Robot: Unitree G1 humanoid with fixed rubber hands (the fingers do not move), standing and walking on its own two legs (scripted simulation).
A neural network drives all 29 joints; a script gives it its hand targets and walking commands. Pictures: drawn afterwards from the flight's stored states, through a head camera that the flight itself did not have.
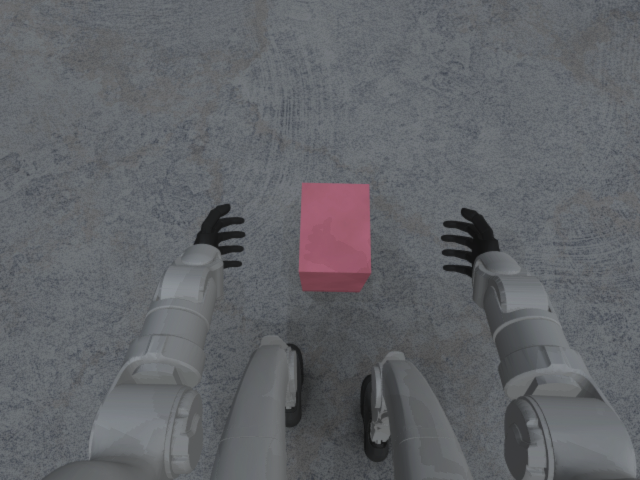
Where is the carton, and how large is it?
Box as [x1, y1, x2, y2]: [299, 183, 370, 291]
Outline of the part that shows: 302,183 299,248 299,275 302,290 359,291 370,273 368,184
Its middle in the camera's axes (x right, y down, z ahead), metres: +0.04 +0.01 +1.02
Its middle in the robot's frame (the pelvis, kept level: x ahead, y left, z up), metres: +0.53 -0.01 -0.55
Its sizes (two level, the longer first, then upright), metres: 0.220 0.163 0.250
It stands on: the floor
